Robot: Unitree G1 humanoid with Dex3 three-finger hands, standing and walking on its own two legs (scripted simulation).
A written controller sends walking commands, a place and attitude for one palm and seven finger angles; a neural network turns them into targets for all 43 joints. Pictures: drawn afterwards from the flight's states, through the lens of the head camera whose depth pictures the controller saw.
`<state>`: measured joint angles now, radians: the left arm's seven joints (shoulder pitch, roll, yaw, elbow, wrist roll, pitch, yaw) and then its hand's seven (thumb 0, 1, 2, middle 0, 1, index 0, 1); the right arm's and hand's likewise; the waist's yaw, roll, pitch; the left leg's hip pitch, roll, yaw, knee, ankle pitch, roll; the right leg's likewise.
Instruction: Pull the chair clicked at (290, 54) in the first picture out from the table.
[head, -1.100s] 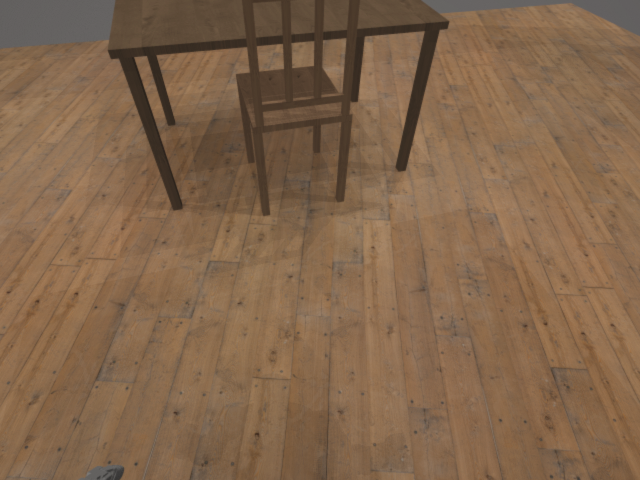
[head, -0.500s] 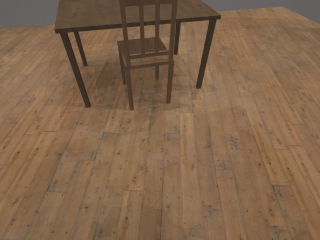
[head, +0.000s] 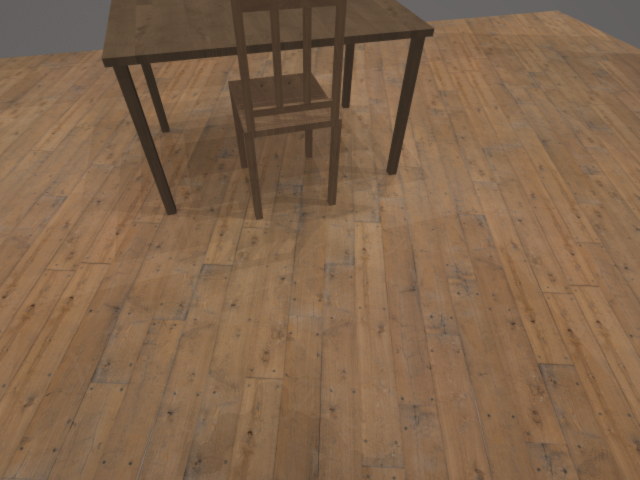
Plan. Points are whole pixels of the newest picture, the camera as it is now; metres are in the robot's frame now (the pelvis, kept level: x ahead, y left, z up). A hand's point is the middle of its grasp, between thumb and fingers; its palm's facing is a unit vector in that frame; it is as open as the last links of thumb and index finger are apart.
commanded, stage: look at it before walking up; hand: left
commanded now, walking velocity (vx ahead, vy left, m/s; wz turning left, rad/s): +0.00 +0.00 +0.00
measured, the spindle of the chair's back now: (277, 61) +1.36 +0.21 -0.08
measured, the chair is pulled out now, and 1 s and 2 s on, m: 0.00 0.00 0.00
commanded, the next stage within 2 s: walk to a spot facing it in 0.44 s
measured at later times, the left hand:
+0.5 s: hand out of the picture +0.07 +0.25 -0.16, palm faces -0.04 -0.94 -0.33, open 7.3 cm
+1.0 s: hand out of the picture +0.10 +0.16 -0.19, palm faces -0.09 -0.98 -0.18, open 7.3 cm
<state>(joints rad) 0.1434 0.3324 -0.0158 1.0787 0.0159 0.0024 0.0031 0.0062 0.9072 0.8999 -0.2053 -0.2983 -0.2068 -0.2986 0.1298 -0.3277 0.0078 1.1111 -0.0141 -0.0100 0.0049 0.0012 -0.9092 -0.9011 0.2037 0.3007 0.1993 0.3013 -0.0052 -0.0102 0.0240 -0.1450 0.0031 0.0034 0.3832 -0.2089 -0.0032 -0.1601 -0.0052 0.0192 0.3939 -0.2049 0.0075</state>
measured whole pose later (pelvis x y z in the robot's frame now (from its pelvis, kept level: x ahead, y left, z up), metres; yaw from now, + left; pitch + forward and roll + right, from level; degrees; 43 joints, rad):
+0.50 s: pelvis +0.00 +0.00 +0.00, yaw +0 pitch -2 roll +0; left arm 0.15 0.34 -0.01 1.09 0.02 0.00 0.00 0.01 0.91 0.90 -0.20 -0.30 -0.21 -0.30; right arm 0.12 -0.33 0.01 1.11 -0.01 -0.01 0.00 0.00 -0.91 -0.90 0.20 0.30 0.20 0.30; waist 0.00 -0.01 0.03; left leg -0.13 0.00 0.00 0.37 -0.21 0.00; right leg -0.14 0.00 0.02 0.37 -0.20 0.01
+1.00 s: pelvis +0.09 -0.02 -0.02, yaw -8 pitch -1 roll -1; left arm 0.37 0.18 0.03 1.04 0.02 -0.05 -0.01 0.01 0.91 0.90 -0.20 -0.30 -0.20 -0.30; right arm 0.35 -0.20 -0.02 1.12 -0.02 -0.01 0.00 0.00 -0.91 -0.90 0.20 0.30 0.20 0.30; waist 0.02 0.01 0.03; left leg -0.30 0.09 0.08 1.02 -0.49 0.00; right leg -0.24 0.03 -0.06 0.65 -0.39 -0.04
